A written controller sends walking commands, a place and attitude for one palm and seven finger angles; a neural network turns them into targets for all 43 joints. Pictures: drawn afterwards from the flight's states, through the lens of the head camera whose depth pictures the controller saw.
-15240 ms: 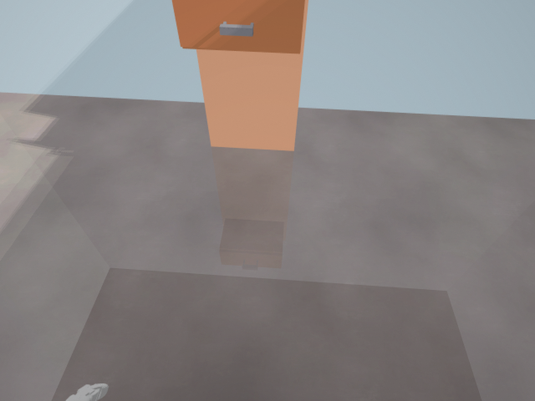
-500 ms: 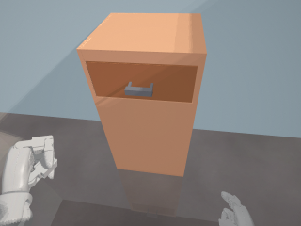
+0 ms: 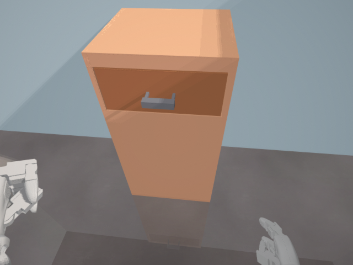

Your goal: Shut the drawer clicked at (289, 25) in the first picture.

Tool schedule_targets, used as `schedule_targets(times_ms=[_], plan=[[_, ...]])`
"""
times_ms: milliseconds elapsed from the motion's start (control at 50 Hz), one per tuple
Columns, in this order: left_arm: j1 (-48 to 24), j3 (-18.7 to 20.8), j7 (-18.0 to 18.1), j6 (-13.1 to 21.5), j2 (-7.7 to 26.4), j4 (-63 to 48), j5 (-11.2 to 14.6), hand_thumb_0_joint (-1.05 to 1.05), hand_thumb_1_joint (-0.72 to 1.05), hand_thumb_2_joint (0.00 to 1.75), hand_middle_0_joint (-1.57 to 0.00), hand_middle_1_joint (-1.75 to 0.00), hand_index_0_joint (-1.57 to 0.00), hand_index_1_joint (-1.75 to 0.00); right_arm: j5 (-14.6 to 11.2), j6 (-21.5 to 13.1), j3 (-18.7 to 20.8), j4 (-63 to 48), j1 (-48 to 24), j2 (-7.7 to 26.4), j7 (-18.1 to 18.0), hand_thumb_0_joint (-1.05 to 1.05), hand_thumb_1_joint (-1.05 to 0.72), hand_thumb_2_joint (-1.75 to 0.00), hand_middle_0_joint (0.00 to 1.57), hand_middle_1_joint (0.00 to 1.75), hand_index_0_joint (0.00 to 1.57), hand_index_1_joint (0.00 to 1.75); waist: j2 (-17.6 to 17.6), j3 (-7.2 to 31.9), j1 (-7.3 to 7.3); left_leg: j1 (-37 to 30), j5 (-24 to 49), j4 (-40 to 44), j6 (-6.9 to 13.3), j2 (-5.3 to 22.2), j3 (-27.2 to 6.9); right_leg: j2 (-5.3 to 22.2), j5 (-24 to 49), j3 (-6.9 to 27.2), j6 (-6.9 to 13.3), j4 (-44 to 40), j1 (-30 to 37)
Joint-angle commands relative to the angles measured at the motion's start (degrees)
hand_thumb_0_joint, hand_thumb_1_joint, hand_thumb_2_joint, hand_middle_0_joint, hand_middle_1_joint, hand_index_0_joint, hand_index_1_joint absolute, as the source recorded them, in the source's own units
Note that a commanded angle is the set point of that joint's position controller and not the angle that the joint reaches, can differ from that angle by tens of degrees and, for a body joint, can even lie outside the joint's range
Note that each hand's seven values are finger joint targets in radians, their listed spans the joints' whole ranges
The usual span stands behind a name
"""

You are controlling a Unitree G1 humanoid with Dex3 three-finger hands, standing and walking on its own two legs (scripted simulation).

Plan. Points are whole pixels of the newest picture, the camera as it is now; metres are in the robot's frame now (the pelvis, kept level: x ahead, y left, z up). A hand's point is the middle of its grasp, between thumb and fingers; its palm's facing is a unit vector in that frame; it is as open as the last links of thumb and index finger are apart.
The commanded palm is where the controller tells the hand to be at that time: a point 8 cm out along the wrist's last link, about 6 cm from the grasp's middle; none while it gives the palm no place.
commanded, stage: step back with the hand held close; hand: left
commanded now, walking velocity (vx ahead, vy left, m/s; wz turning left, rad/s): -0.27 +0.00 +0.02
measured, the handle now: (159, 99) +0.62 +0.12 +0.03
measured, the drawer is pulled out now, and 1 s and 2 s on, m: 0.00 0.00 0.00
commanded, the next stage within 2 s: stop stepping back and stand still in 1.08 s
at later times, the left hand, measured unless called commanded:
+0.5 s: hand (24, 226) +0.14 +0.25 +0.15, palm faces +0.33 -0.80 -0.50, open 3.2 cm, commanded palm +0.08 +0.29 +0.17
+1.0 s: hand out of the picture +0.09 +0.22 +0.15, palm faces +0.21 -0.84 -0.50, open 3.2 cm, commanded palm +0.01 +0.27 +0.17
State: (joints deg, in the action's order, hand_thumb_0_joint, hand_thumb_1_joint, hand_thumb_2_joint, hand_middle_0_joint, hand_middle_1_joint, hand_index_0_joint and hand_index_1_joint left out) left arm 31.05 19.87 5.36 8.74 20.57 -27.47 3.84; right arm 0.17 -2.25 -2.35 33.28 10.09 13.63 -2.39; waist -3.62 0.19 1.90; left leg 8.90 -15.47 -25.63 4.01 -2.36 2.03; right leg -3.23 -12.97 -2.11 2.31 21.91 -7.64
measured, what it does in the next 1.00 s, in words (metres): walks backwards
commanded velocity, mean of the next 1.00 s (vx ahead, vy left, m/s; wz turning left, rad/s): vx -0.32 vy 0.00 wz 0.02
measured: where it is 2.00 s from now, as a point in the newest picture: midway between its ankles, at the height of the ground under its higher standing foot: outside the picture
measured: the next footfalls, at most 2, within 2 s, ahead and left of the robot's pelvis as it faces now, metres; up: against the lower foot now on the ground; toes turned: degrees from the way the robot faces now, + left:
right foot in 1.08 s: -0.21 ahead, -0.11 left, +0.00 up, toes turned -3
left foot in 1.36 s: -0.21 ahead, +0.11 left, +0.00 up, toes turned +3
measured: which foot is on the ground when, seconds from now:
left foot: down 0.00-1.00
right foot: down 0.00-0.64, up 0.66-1.00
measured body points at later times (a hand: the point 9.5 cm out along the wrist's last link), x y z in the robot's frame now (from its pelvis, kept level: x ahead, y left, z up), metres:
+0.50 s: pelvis -0.06 +0.01 -0.01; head -0.04 +0.00 +0.44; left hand +0.11 +0.29 +0.18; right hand +0.12 -0.23 -0.09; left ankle -0.02 +0.07 -0.74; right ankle -0.01 -0.09 -0.74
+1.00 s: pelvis -0.13 +0.00 +0.00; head -0.06 +0.02 +0.44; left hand +0.07 +0.27 +0.18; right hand +0.08 -0.22 -0.07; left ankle -0.02 +0.07 -0.74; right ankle -0.25 -0.12 -0.72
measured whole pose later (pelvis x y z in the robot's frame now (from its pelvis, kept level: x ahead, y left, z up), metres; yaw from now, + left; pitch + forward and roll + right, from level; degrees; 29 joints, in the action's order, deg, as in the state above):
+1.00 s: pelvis -0.13 +0.00 +0.00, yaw -2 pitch +6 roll -2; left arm 35.0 21.7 5.9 13.8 26.7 -37.4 3.2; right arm 2.1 -6.6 -1.3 32.5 5.2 10.0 -0.8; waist 1.6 -2.0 1.5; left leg 25.7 1.7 -17.5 4.2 -0.3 3.9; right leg -3.1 -25.7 1.3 -1.1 33.2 -11.9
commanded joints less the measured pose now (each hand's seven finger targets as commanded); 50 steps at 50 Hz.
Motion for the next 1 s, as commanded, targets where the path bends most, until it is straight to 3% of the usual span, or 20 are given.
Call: schedule_targets(times_ms=[0, 120, 180, 240, 340, 420, 460, 480, 520, 560, 580, 620, 640, 680, 720, 760, 840, 860, 940, 980], plan=[[2.41, 4.89, 0.51, 4.10, 8.69, -11.25, 0.24, 0.00, 0.90, 0.90, -1.40, -1.60, -1.40, -1.60, -0.49, -0.32, 4.47, -9.51, -5.30, 7.40, -0.90, 0.00, -0.90, -0.90, 0.20, 0.30, 0.20, 0.30, 1.53, 6.54, -1.45, 0.63, 21.18, 2.88, -0.75, 6.68, -7.73, 7.58, 18.33, 7.26, -0.80, 1.04, -0.39], [5.15, 8.39, 1.19, 4.61, 11.73, -14.32, 0.45, 0.00, 0.90, 0.90, -1.40, -1.60, -1.40, -1.60, -1.10, 1.00, 5.28, -11.67, -5.24, 6.90, -1.61, 0.00, -0.90, -0.90, 0.20, 0.30, 0.20, 0.30, 2.39, 10.51, -1.09, 3.97, 26.06, 2.83, -0.71, 8.07, -8.35, 6.50, 20.29, 6.11, -1.83, 6.24, 1.66], [6.02, 8.56, 1.38, 4.84, 11.62, -15.49, 0.23, 0.00, 0.90, 0.90, -1.40, -1.60, -1.40, -1.60, -1.03, 0.76, 5.47, -12.16, -4.84, 7.19, -1.79, 0.00, -0.90, -0.90, 0.20, 0.30, 0.20, 0.30, 0.09, 10.55, -1.01, 6.29, 25.86, 3.01, -0.55, 8.70, -9.09, 6.22, 18.85, 6.20, -1.83, 8.19, 1.98], [5.26, 8.34, 1.48, 5.20, 11.56, -16.77, -0.12, 0.00, 0.90, 0.90, -1.40, -1.60, -1.40, -1.60, -0.78, 0.02, 5.75, -12.32, -4.74, 7.84, -1.97, 0.00, -0.90, -0.90, 0.20, 0.30, 0.20, 0.30, -2.43, 8.93, -0.91, 9.57, 21.26, 5.12, 0.14, 10.09, -10.73, 5.11, 12.52, 5.99, -2.15, 10.35, 1.14], [3.87, 8.85, 1.86, 5.78, 11.19, -15.77, -1.14, 0.00, 0.90, 0.90, -1.40, -1.60, -1.40, -1.60, -0.60, -0.91, 6.03, -12.30, -4.42, 8.10, -2.20, 0.00, -0.90, -0.90, 0.20, 0.30, 0.20, 0.30, 0.37, 5.30, -1.27, 21.54, 2.04, 7.60, 2.53, 11.24, -12.41, 4.99, 7.84, 8.08, -2.13, 12.63, 4.52], [3.29, 8.46, 2.38, 6.56, 10.74, -14.79, -1.34, 0.00, 0.90, 0.90, -1.40, -1.60, -1.40, -1.60, -0.95, -1.20, 6.07, -12.06, -3.35, 7.44, -1.96, 0.00, -0.90, -0.90, 0.20, 0.30, 0.20, 0.30, 6.84, 3.18, -2.37, 22.23, -10.50, 1.77, 1.89, 7.01, -10.45, 9.28, 0.99, 14.39, -0.23, 4.60, -1.59], [3.58, 8.61, 2.95, 7.07, 11.20, -15.49, -0.88, 0.00, 0.90, 0.90, -1.40, -1.60, -1.40, -1.60, -0.83, -1.31, 6.07, -11.37, -2.62, 6.63, -1.67, 0.00, -0.90, -0.90, 0.20, 0.30, 0.20, 0.30, 9.46, 3.71, -2.74, 17.45, -8.45, -3.39, 0.28, 4.83, -8.90, 12.89, -4.80, 17.43, 1.81, -1.36, -7.37], [3.36, 7.60, 3.10, 7.42, 10.68, -16.22, -0.73, 0.00, 0.90, 0.90, -1.40, -1.60, -1.40, -1.60, -0.96, -1.38, 6.18, -11.10, -2.25, 6.81, -1.46, 0.00, -0.90, -0.90, 0.20, 0.30, 0.20, 0.30, 8.78, 3.65, -3.14, 14.63, -7.59, -6.26, -0.27, 4.15, -8.29, 14.33, -7.06, 18.25, 2.76, -3.32, -10.71], [3.40, 8.28, 3.87, 8.09, 11.76, -16.75, -0.72, 0.00, 0.90, 0.90, -1.40, -1.60, -1.40, -1.60, -0.78, -1.50, 5.91, -10.53, -2.12, 6.35, -1.48, 0.00, -0.90, -0.90, 0.20, 0.30, 0.20, 0.30, 7.46, 3.81, -3.32, 12.16, -5.58, -7.08, -0.73, 3.88, -7.84, 14.81, -7.83, 16.45, 3.00, -4.06, -13.09], [3.92, 8.41, 4.20, 8.72, 12.03, -18.18, -0.85, 0.00, 0.90, 0.90, -1.40, -1.60, -1.40, -1.60, -0.74, -1.81, 5.66, -10.41, -2.58, 6.82, -1.83, 0.00, -0.90, -0.90, 0.20, 0.30, 0.20, 0.30, 2.48, 3.82, -3.37, 11.85, -5.34, -2.27, -0.23, 5.70, -10.20, 11.85, -7.13, 12.39, 1.68, -1.23, -12.95], [4.79, 8.81, 4.26, 9.05, 12.35, -17.98, -1.13, 0.00, 0.90, 0.90, -1.40, -1.60, -1.40, -1.60, -0.73, -2.08, 5.46, -10.60, -3.21, 6.98, -2.08, 0.00, -0.90, -0.90, 0.20, 0.30, 0.20, 0.30, 0.30, 3.69, -3.11, 13.84, -7.42, 2.45, 0.55, 7.68, -12.34, 8.76, -7.57, 9.52, 0.04, 1.42, -11.05], [4.62, 9.53, 4.11, 9.67, 12.01, -18.53, -2.58, 0.00, 0.90, 0.90, -1.40, -1.60, -1.40, -1.60, -0.36, -3.19, 5.29, -11.34, -4.54, 8.14, -2.59, 0.00, -0.90, -0.90, 0.20, 0.30, 0.20, 0.30, -8.17, 3.37, -2.34, 27.37, -21.42, 16.58, 3.52, 15.43, -21.45, 1.50, -3.30, 4.74, -2.69, 16.21, 1.87], [2.47, 9.69, 3.86, 9.88, 12.17, -19.66, -3.12, 0.00, 0.90, 0.90, -1.40, -1.60, -1.40, -1.60, 0.07, -3.66, 5.39, -11.40, -5.08, 7.83, -2.85, 0.00, -0.90, -0.90, 0.20, 0.30, 0.20, 0.30, -10.33, 3.24, -1.87, 30.40, -21.99, 19.01, 4.28, 17.61, -24.63, 0.12, -2.27, 4.51, -2.98, 22.20, 3.86], [3.03, 10.02, 3.79, 9.69, 12.23, -18.81, -3.07, 0.00, 0.90, 0.90, -1.40, -1.60, -1.40, -1.60, 0.61, -4.41, 5.93, -10.70, -3.53, 6.91, -2.70, 0.00, -0.90, -0.90, 0.20, 0.30, 0.20, 0.30, -3.74, 4.40, -1.83, 24.40, -10.71, 16.08, 5.29, 18.38, -23.24, 0.11, -7.34, 6.06, -2.68, 25.76, -0.58], [5.13, 9.71, 3.59, 10.01, 11.41, -17.79, -2.38, 0.00, 0.90, 0.90, -1.40, -1.60, -1.40, -1.60, 0.91, -5.45, 6.09, -9.85, -2.72, 6.74, -2.24, 0.00, -0.90, -0.90, 0.20, 0.30, 0.20, 0.30, -2.00, 4.85, -1.67, 18.06, -1.85, 14.17, 5.23, 17.72, -21.15, 0.25, -11.64, 5.53, -2.63, 22.50, -4.09], [6.47, 7.59, 3.13, 10.12, 10.18, -17.59, -1.49, 0.00, 0.90, 0.90, -1.40, -1.60, -1.40, -1.60, 1.07, -6.24, 5.64, -8.54, -2.39, 6.35, -1.77, 0.00, -0.90, -0.90, 0.20, 0.30, 0.20, 0.30, -2.06, 6.61, -1.62, 7.88, 13.16, 11.69, 3.98, 16.63, -18.90, 0.50, -13.23, 4.52, -2.53, 17.07, -8.46], [5.50, 6.29, 2.29, 10.20, 10.99, -19.92, -1.07, 0.00, 0.90, 0.90, -1.40, -1.60, -1.40, -1.60, 1.73, -7.22, 5.70, -5.79, -1.44, 6.66, -0.58, 0.00, -0.90, -0.90, 0.20, 0.30, 0.20, 0.30, -6.82, 14.48, -1.08, -12.60, 44.27, 6.11, 1.90, 15.26, -14.38, -0.10, -12.54, 3.46, -2.88, 10.94, -14.08], [5.93, 6.30, 2.02, 9.86, 11.23, -19.83, -0.76, 0.00, 0.90, 0.90, -1.40, -1.60, -1.40, -1.60, 1.67, -7.15, 5.58, -5.42, -1.39, 6.38, -0.10, 0.00, -0.90, -0.90, 0.20, 0.30, 0.20, 0.30, -6.58, 16.70, -1.06, -16.63, 48.53, 5.31, 1.50, 14.92, -13.17, -0.36, -12.86, 3.10, -3.11, 10.99, -14.75], [8.66, 10.83, 1.97, 8.56, 14.84, -23.53, 0.68, 0.00, 0.90, 0.90, -1.40, -1.60, -1.40, -1.60, 1.57, -6.44, 5.69, -7.08, -2.71, 6.30, 0.79, 0.00, -0.90, -0.90, 0.20, 0.30, 0.20, 0.30, -8.11, 21.63, -0.09, -17.09, 44.74, 6.17, 2.69, 15.32, -11.47, -0.38, -13.56, 2.70, -3.39, 10.80, -11.85], [10.19, 11.91, 1.65, 7.98, 15.35, -24.66, 1.86, 0.00, 0.90, 0.90, -1.40, -1.60, -1.40, -1.60, 1.25, -5.68, 5.26, -8.28, -4.47, 5.87, 1.00, 0.00, -0.90, -0.90, 0.20, 0.30, 0.20, 0.30, -8.39, 21.28, 0.19, -11.75, 35.97, 8.29, 2.05, 15.09, -10.06, -0.10, -13.27, 1.63, -3.16, 8.60, -7.82]])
